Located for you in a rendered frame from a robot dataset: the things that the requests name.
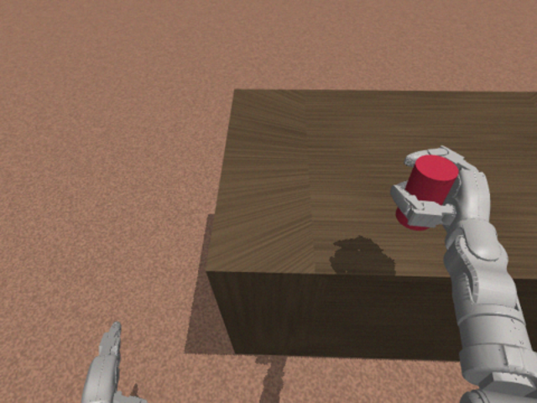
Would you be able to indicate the right robot hand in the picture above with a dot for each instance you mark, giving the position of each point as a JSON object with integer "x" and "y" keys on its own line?
{"x": 468, "y": 198}

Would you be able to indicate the left robot hand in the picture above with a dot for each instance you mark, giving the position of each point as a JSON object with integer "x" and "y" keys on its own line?
{"x": 103, "y": 374}

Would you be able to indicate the right robot arm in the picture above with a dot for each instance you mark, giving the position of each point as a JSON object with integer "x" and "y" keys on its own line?
{"x": 496, "y": 352}

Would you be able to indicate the can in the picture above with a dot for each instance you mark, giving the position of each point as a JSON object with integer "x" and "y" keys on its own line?
{"x": 430, "y": 180}

